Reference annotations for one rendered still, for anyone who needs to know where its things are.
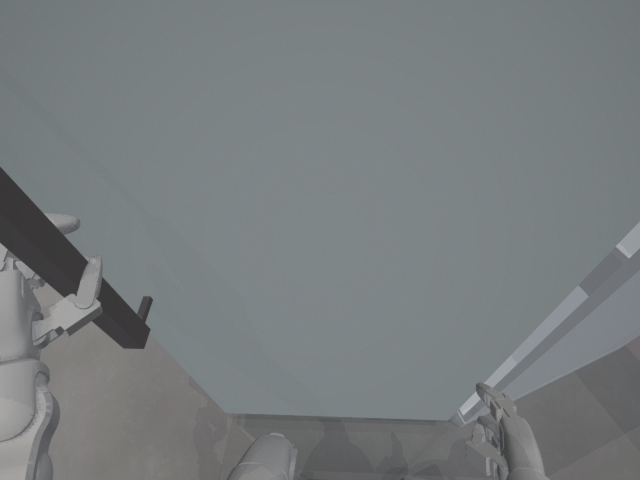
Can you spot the robot right hand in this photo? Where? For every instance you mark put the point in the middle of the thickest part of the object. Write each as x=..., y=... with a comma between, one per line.
x=513, y=443

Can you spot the robot left thigh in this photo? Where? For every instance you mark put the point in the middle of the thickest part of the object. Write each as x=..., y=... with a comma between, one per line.
x=270, y=457

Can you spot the handle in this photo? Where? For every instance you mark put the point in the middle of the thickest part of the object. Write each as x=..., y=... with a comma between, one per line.
x=27, y=233

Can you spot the robot left hand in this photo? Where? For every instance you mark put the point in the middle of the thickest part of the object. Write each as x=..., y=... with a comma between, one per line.
x=20, y=336

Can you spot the fridge door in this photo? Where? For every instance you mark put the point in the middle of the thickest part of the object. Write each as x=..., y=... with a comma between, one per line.
x=340, y=208

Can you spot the robot left forearm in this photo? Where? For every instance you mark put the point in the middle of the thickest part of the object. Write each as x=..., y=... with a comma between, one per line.
x=29, y=416

